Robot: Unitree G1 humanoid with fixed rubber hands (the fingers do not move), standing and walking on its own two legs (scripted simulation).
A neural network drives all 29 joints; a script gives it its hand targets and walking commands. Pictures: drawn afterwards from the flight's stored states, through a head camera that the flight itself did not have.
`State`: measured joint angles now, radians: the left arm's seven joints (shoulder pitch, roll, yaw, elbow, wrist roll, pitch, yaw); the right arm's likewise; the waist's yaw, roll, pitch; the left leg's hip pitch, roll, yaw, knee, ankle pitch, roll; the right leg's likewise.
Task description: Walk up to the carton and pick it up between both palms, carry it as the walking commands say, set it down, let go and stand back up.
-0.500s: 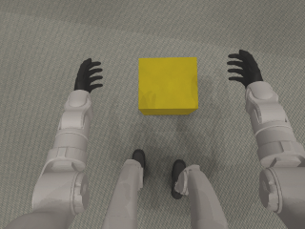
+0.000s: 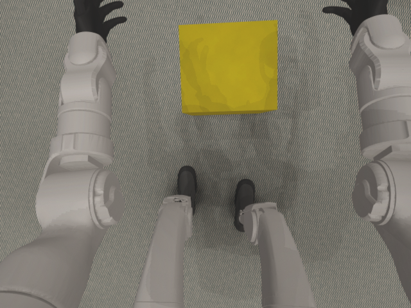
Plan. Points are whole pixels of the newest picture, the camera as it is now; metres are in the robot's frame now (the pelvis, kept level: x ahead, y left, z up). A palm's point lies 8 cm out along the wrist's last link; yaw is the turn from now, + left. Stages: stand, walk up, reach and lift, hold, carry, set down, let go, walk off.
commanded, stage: reach and lift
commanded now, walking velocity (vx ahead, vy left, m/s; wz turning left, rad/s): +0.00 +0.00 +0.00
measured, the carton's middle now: (226, 77) +0.53 -0.01 -0.53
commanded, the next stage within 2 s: none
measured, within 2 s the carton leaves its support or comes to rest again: neither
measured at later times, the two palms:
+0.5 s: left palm (126, 62) +0.52 +0.21 -0.27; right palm (329, 54) +0.53 -0.20 -0.25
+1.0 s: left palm (158, 74) +0.52 +0.18 -0.41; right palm (305, 68) +0.53 -0.20 -0.39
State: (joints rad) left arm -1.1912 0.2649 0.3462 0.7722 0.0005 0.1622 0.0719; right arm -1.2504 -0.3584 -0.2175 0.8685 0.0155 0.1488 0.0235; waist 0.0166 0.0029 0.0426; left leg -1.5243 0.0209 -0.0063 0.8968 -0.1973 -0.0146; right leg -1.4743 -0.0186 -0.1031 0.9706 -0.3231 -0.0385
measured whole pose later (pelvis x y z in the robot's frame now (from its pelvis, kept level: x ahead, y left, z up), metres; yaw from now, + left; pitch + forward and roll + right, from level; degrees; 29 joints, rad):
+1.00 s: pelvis -0.07 +0.01 -0.23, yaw -3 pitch +36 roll +0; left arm -1.64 0.37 0.29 1.03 -0.07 0.19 0.14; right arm -1.74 -0.49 -0.15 1.09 0.11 0.20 0.00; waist 0.02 0.00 0.52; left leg -2.08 0.03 -0.01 1.91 -0.46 -0.01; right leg -2.03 -0.03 -0.06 1.98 -0.58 -0.05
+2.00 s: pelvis -0.06 +0.02 -0.29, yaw -3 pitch +36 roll +1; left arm -1.64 0.35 0.26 1.09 -0.09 0.13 0.14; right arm -1.74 -0.46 -0.01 1.14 0.18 0.16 -0.03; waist 0.02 0.00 0.52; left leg -2.25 0.03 -0.01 2.12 -0.50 -0.01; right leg -2.19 -0.02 -0.06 2.20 -0.64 -0.05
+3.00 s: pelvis -0.06 +0.02 -0.30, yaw -3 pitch +34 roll +1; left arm -1.60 0.35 0.23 0.98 -0.09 0.28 0.13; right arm -1.74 -0.46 -0.02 1.11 0.18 0.27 -0.02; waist 0.02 0.00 0.52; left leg -2.23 0.03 -0.01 2.15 -0.52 -0.01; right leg -2.17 -0.01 -0.05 2.22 -0.64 -0.06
